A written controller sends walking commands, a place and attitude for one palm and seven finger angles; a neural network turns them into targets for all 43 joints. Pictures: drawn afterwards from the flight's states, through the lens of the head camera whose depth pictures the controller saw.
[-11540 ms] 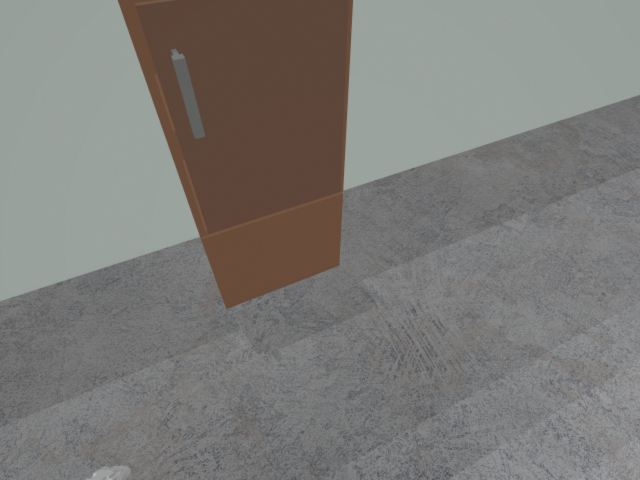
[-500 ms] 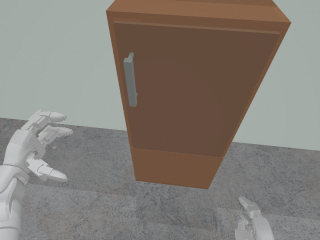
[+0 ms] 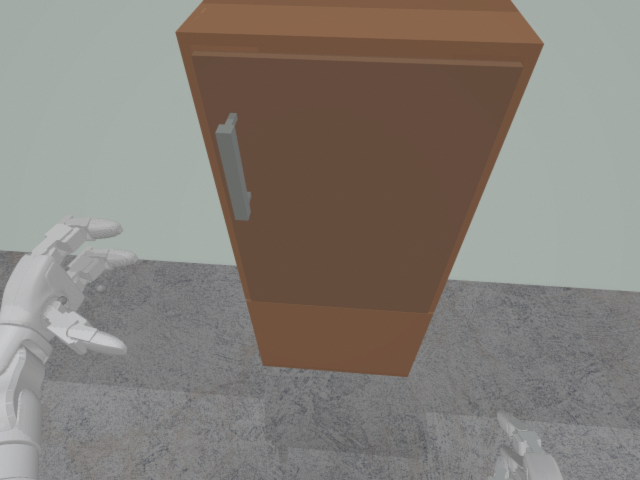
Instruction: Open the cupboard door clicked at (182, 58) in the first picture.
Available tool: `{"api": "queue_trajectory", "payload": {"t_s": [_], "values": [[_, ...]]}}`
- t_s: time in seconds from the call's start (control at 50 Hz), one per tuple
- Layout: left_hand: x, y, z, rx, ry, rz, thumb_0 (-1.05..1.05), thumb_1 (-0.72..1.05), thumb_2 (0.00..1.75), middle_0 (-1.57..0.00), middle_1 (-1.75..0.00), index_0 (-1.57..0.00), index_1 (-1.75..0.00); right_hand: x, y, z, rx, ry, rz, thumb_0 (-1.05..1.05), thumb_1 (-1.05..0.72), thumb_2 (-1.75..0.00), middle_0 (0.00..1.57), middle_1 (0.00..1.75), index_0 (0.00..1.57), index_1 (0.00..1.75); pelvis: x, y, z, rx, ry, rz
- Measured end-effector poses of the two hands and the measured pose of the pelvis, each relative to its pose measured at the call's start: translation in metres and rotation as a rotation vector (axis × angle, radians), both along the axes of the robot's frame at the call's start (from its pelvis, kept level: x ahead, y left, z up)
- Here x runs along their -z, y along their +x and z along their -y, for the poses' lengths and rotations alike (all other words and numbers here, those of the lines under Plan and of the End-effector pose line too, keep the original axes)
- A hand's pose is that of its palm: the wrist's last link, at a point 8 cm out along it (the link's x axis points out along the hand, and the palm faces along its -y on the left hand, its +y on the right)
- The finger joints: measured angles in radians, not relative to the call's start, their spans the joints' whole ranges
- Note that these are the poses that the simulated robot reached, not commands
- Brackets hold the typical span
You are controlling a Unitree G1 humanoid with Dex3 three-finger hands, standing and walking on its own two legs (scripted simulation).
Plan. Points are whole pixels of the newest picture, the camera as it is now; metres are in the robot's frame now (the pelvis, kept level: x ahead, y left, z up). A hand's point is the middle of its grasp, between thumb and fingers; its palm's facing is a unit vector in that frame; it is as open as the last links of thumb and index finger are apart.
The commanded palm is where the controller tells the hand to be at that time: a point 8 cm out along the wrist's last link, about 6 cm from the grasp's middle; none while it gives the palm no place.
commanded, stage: raise the hand with hooked fingers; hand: left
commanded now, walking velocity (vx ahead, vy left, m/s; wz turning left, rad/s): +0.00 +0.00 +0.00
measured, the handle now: (237, 169) +0.54 +0.17 +0.10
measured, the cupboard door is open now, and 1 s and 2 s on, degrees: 0 0 0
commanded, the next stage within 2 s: move the hooked fingers beside the handle in 0.10 s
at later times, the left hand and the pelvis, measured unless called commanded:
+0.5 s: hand (121, 266) +0.32 +0.26 +0.11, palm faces +0.01 -1.00 -0.01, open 14.0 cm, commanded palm +0.30 +0.31 +0.11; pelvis +0.00 -0.01 +0.00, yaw +0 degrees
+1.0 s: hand (161, 224) +0.40 +0.24 +0.11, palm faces -0.04 -1.00 +0.00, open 14.0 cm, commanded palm +0.37 +0.29 +0.11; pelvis +0.00 +0.01 -0.01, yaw -1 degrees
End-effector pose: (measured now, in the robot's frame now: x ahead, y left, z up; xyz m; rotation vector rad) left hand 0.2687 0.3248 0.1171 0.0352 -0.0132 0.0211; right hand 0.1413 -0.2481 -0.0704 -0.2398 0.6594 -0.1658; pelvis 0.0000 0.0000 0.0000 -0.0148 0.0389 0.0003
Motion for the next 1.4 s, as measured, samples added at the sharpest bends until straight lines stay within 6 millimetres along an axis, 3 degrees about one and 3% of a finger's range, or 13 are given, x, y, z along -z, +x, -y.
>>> {"api": "queue_trajectory", "payload": {"t_s": [0.26,0.38,0.64,0.8,1.0,1.4], "values": [[0.0,0.001,0.009,0.005,-0.006,-0.012,-0.01,-0.5,0.3,-0.3,-1.2,-0.3,-1.2,0.003,0.01,0.003,-0.009,0.023,0.02,0.02,-0.91,-0.9,0.21,0.3,0.21,0.3,0.001,0.0,0.009,-0.002,0.006,-0.004],[0.003,0.015,0.011,0.0,-0.021,-0.018,-0.01,-0.5,0.3,-0.3,-1.2,-0.3,-1.2,0.006,0.007,0.007,-0.006,0.006,-0.005,0.02,-0.91,-0.9,0.21,0.3,0.21,0.3,0.002,-0.002,0.011,-0.008,0.006,-0.01],[0.003,0.049,0.008,0.028,-0.028,-0.008,-0.01,-0.5,0.3,-0.3,-1.2,-0.3,-1.2,0.012,-0.022,0.016,0.055,-0.013,-0.09,0.02,-0.91,-0.9,0.21,0.3,0.21,0.3,0.004,-0.002,0.004,0.007,0.003,-0.036],[0.011,0.075,0.017,0.041,-0.037,-0.029,-0.01,-0.5,0.3,-0.3,-1.2,-0.3,-1.2,0.02,-0.039,0.009,0.067,-0.02,-0.168,0.02,-0.91,-0.9,0.21,0.3,0.21,0.3,0.005,-0.004,-0.003,0.002,-0.001,-0.055],[0.006,0.111,0.03,0.057,-0.034,-0.018,-0.01,-0.5,0.3,-0.3,-1.2,-0.3,-1.2,0.026,-0.054,0.0,0.093,-0.001,-0.232,0.02,-0.91,-0.9,0.21,0.3,0.21,0.3,0.006,0.001,-0.01,0.013,-0.003,-0.079],[0.01,0.149,0.038,0.051,-0.038,-0.028,-0.01,-0.5,0.3,-0.3,-1.2,-0.3,-1.2,0.037,-0.078,0.011,0.128,-0.022,-0.367,0.01,-0.91,-0.9,0.21,0.3,0.21,0.3,0.011,0.002,-0.009,0.01,-0.009,-0.124]]}}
